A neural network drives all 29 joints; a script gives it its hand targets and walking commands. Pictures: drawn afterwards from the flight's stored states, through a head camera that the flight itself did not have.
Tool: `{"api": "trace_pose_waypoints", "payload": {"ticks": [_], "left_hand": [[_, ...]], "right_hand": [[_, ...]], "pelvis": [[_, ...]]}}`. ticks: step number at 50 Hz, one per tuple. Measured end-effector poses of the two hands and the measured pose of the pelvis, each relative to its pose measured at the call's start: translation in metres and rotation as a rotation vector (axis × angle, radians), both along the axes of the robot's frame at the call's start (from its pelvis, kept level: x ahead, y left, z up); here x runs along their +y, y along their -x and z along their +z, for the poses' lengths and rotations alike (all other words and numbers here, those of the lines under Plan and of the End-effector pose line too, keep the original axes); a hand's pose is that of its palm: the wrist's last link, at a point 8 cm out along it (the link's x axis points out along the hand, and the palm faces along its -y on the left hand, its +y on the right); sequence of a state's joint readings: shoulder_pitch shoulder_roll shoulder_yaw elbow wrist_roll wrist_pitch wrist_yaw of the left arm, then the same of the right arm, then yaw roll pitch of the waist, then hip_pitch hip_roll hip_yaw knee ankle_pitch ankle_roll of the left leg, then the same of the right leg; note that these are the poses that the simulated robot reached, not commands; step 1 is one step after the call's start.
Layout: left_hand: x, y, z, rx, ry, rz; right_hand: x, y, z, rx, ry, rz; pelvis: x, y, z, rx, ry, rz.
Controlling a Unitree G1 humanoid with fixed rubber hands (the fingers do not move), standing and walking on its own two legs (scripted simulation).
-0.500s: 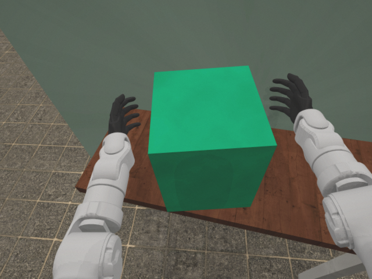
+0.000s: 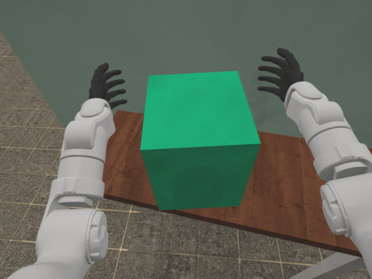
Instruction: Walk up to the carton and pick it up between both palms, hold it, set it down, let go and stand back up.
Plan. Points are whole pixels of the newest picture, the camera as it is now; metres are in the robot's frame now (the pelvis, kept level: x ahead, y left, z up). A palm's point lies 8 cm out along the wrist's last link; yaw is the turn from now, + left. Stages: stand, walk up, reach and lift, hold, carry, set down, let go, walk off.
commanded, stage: set down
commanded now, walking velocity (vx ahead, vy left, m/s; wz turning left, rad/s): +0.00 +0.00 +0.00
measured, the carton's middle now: (196, 144) +0.41 +0.07 +0.05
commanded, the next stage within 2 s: none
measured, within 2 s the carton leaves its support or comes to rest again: neither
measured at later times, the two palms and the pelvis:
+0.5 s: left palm (95, 120) +0.35 +0.26 +0.16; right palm (308, 108) +0.43 -0.15 +0.16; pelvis +0.00 +0.01 +0.00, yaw +0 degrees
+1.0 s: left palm (103, 150) +0.30 +0.24 +0.13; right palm (322, 147) +0.37 -0.17 +0.12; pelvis -0.02 +0.01 +0.00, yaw -1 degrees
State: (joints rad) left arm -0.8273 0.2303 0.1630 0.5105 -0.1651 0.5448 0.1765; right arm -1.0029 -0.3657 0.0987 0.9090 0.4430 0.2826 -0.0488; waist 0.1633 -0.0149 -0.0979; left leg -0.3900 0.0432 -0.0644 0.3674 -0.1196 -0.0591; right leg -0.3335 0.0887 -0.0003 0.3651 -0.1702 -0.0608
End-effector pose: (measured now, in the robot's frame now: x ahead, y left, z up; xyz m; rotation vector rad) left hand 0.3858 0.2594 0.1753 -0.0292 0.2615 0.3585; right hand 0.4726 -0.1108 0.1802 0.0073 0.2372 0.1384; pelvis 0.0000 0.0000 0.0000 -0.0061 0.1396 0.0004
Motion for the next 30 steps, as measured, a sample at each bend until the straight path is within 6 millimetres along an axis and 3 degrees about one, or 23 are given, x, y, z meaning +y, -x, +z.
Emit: {"api": "trace_pose_waypoints", "payload": {"ticks": [14, 30], "left_hand": [[0.002, 0.000, 0.023, -0.002, -0.006, -0.038], [-0.003, 0.052, -0.024, 0.039, 0.024, -0.047]], "right_hand": [[-0.034, 0.005, 0.024, -0.003, 0.013, -0.032], [-0.033, 0.057, -0.038, 0.043, 0.010, 0.009]], "pelvis": [[0.006, 0.000, 0.002, -0.040, -0.001, -0.002], [0.012, 0.012, 0.002, -0.087, -0.004, -0.009]]}}
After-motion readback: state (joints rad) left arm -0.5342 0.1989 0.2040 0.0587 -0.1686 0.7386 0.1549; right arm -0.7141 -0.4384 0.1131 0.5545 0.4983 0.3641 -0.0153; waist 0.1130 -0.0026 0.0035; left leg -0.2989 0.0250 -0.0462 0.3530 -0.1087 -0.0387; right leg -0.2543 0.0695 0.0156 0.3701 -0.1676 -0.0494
